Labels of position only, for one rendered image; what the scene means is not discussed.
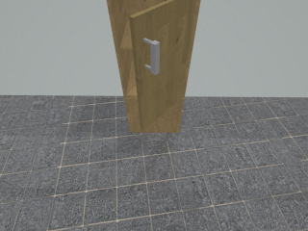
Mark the handle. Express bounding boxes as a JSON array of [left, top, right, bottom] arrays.
[[143, 38, 160, 75]]

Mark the cupboard door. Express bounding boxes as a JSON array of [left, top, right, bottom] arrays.
[[129, 0, 196, 131]]

